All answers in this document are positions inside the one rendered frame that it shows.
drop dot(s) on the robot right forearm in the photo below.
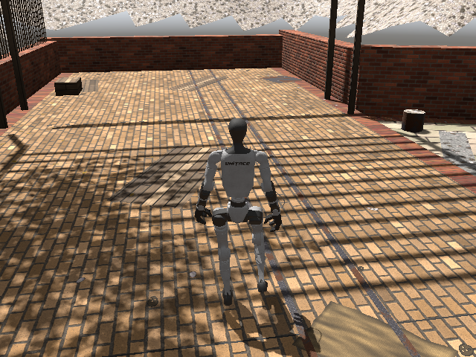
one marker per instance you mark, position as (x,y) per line
(272,201)

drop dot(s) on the left robot hand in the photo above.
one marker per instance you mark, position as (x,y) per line
(203,213)

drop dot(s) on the right robot upper arm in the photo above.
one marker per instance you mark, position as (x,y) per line
(264,168)

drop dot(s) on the robot left forearm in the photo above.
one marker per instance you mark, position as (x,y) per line
(203,198)

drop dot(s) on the robot left thigh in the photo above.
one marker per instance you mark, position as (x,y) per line
(220,223)

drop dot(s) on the right robot hand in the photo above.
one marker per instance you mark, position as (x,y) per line
(276,220)

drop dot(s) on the left robot upper arm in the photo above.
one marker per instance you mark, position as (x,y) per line
(210,170)

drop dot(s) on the right robot shin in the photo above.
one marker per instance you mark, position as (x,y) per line
(259,251)

